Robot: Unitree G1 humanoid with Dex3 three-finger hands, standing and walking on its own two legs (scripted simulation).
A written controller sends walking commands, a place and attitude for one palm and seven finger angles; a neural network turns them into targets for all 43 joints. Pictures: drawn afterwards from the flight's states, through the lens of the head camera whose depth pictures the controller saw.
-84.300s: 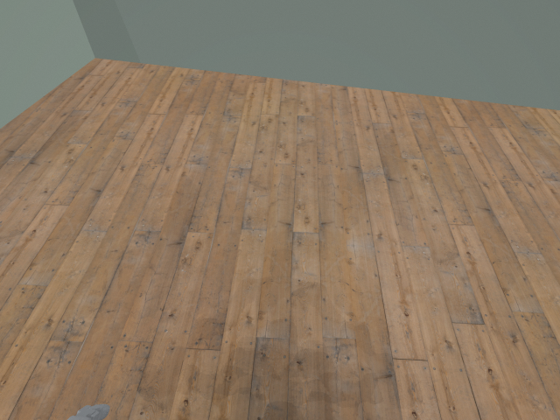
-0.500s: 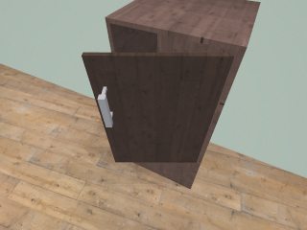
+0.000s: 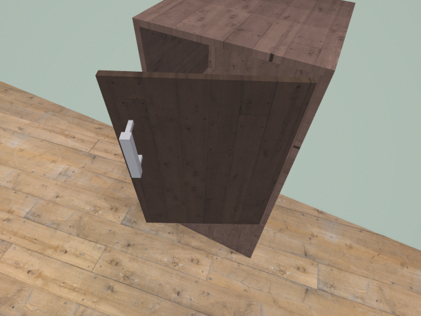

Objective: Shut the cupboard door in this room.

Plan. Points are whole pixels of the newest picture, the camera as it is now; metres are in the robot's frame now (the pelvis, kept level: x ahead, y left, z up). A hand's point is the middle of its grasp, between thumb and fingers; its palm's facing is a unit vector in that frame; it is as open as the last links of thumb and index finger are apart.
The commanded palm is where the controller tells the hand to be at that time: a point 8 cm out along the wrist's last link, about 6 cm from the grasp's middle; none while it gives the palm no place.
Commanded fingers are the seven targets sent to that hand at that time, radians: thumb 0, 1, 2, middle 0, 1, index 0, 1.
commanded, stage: look again from close up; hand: left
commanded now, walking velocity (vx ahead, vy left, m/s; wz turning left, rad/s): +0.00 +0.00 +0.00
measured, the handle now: (133, 149) +0.44 +0.21 +0.04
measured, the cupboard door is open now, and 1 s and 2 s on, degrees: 26 26 26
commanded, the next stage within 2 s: raise the hand and make a fist in 0.14 s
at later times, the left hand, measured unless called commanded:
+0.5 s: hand (106, 276) +0.19 +0.20 -0.02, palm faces +0.16 -0.98 -0.09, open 6.9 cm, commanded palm +0.11 +0.25 -0.05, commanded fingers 0.00 0.90 0.90 -0.44 -0.56 -0.44 -0.56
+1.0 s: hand (99, 287) +0.17 +0.21 -0.02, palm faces +0.07 -1.00 -0.03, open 4.5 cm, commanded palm +0.13 +0.25 -0.01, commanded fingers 0.00 0.90 0.90 -0.90 -1.06 -0.90 -1.06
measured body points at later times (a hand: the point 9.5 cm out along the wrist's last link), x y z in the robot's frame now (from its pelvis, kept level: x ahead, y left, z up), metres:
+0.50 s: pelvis -0.01 -0.03 -0.05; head +0.02 -0.03 +0.39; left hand +0.17 +0.25 -0.01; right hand +0.18 -0.27 -0.13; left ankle +0.05 +0.11 -0.74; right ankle -0.03 -0.14 -0.74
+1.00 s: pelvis -0.03 -0.01 -0.08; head +0.01 -0.01 +0.37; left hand +0.16 +0.26 -0.01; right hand +0.15 -0.24 -0.16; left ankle +0.05 +0.11 -0.74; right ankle -0.03 -0.14 -0.74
